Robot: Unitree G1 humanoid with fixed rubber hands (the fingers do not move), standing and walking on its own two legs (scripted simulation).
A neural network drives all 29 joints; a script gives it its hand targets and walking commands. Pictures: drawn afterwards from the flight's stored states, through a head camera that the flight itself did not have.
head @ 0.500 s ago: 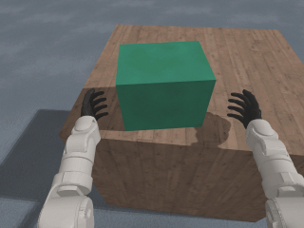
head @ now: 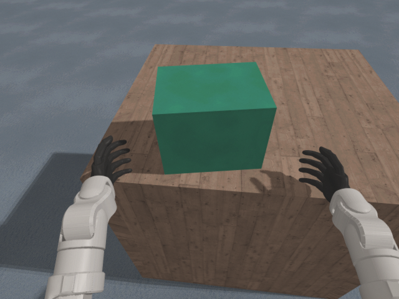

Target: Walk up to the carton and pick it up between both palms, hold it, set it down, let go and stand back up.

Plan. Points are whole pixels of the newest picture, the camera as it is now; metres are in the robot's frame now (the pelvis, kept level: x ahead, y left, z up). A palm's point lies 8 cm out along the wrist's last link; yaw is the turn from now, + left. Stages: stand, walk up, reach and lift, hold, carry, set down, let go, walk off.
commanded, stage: set down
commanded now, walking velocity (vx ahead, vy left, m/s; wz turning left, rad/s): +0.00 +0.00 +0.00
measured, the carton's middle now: (210, 118) +0.51 -0.01 +0.10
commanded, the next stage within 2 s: none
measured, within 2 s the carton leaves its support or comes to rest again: neither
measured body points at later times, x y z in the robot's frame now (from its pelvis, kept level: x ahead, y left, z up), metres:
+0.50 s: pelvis +0.01 +0.00 +0.01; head +0.00 -0.01 +0.46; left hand +0.29 +0.21 +0.11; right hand +0.27 -0.24 +0.08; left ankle +0.05 +0.15 -0.74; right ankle +0.06 -0.10 -0.74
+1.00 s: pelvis +0.01 +0.00 +0.01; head +0.02 -0.01 +0.46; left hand +0.28 +0.21 +0.09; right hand +0.23 -0.23 +0.06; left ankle +0.05 +0.15 -0.74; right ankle +0.06 -0.10 -0.74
